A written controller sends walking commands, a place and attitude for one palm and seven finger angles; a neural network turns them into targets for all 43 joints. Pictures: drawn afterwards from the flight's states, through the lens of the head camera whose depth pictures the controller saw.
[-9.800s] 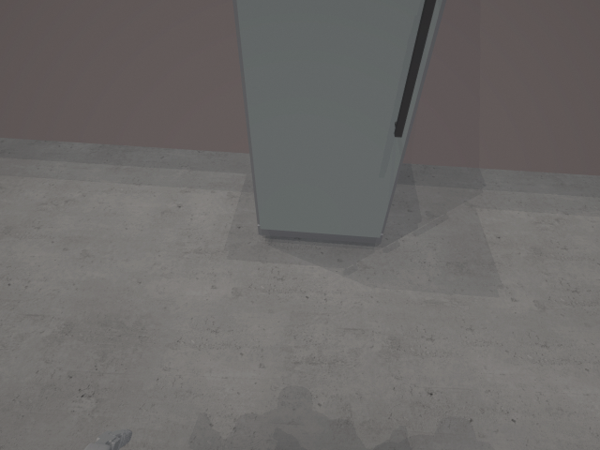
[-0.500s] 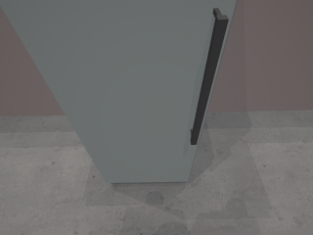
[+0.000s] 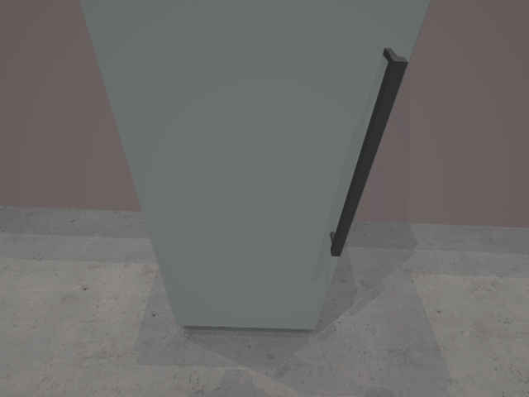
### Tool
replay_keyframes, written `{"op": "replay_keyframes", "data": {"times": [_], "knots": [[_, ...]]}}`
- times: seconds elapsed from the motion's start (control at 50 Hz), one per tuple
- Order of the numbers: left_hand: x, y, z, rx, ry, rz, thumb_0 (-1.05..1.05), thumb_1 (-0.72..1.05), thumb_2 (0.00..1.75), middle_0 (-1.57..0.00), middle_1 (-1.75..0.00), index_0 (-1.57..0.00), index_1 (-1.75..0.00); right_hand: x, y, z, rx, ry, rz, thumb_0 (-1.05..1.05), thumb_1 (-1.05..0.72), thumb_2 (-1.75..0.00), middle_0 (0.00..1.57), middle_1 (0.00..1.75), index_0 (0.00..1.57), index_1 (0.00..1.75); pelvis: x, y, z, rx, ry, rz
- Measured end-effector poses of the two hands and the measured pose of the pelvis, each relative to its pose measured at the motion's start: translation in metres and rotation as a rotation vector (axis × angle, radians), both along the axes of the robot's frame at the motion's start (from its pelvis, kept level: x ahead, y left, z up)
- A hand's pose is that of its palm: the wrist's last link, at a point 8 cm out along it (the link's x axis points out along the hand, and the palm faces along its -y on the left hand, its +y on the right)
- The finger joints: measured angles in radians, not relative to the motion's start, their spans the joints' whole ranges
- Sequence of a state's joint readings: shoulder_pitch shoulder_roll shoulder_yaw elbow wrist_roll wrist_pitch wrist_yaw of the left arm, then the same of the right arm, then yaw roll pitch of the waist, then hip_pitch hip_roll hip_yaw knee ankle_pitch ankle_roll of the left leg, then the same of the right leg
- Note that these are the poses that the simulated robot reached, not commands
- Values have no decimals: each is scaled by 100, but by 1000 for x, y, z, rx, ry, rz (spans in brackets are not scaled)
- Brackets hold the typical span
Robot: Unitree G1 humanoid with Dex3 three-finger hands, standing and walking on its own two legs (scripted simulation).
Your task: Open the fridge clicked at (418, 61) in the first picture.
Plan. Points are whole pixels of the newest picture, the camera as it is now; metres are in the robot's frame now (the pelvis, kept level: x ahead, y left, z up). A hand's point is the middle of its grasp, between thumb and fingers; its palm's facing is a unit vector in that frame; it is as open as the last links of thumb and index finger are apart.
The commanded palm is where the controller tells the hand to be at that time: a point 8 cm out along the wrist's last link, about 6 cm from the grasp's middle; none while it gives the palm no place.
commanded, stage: come to a stop and stand still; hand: right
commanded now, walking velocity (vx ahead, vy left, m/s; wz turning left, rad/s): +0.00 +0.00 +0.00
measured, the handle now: (356, 173) +0.52 -0.14 +0.09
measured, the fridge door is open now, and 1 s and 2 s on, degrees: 0 0 0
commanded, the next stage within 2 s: look again from close up in 0.68 s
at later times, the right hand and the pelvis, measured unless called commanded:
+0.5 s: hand out of the picture -0.05 -0.19 -0.18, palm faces +0.07 +0.98 -0.17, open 7.4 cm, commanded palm none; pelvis -0.02 -0.03 +0.00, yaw -1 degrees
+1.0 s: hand out of the picture -0.03 -0.19 -0.18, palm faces +0.05 +0.98 -0.17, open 7.4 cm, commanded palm none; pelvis -0.02 -0.03 +0.00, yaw +0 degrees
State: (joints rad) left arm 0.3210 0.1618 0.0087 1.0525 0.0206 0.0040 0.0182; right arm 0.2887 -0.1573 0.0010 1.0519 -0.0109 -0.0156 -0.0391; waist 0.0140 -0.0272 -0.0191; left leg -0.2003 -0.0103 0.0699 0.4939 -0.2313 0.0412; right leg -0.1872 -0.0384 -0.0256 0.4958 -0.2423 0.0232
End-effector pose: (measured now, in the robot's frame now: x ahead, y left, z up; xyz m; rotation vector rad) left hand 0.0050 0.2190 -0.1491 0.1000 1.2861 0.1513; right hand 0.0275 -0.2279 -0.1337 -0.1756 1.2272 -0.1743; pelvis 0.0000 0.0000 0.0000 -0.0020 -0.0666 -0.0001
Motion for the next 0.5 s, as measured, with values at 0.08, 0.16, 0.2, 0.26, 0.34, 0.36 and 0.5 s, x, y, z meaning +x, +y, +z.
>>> {"op": "replay_keyframes", "data": {"times": [0.08, 0.16, 0.2, 0.26, 0.34, 0.36, 0.5], "knots": [[-17, -2, 3, 6, 34, -5, 1, 92, 90, -19, -30, -20, -30, -24, 0, -4, 18, 47, -17, 0, -92, -90, 20, 30, 20, 30, -7, -2, 1, 0, 3, -3], [-38, -7, 5, 11, 85, -2, 1, 92, 90, -19, -30, -20, -30, -48, -1, -8, 37, 99, -34, 0, -91, -90, 20, 30, 20, 30, -12, -6, 1, 2, 8, -5], [-48, -10, 5, 13, 110, 1, 0, 92, 90, -19, -30, -20, -30, -58, -1, -10, 46, 123, -42, 0, -91, -90, 20, 30, 20, 30, -15, -9, 1, 4, 10, -7], [-61, -16, 7, 13, 143, 5, 0, 91, 90, -19, -30, -20, -30, -71, -3, -12, 57, 150, -52, 0, -90, -90, 20, 30, 20, 30, -17, -13, 1, 5, 13, -10], [-72, -25, 7, 11, 169, 9, 0, 91, 90, -20, -30, -20, -30, -82, -6, -14, 67, 175, -61, 0, -90, -90, 20, 30, 20, 30, -20, -19, 1, 7, 19, -12], [-73, -27, 7, 9, 171, 10, 0, 91, 90, -20, -30, -20, -30, -84, -7, -14, 68, 179, -62, 0, -90, -90, 20, 30, 20, 30, -20, -21, 1, 8, 20, -12], [-68, -42, 5, -7, 153, 5, 0, 91, 90, -20, -30, -20, -30, -88, -13, -14, 70, 182, -68, 0, -90, -90, 20, 30, 20, 30, -22, -30, 1, 6, 24, -14]]}}
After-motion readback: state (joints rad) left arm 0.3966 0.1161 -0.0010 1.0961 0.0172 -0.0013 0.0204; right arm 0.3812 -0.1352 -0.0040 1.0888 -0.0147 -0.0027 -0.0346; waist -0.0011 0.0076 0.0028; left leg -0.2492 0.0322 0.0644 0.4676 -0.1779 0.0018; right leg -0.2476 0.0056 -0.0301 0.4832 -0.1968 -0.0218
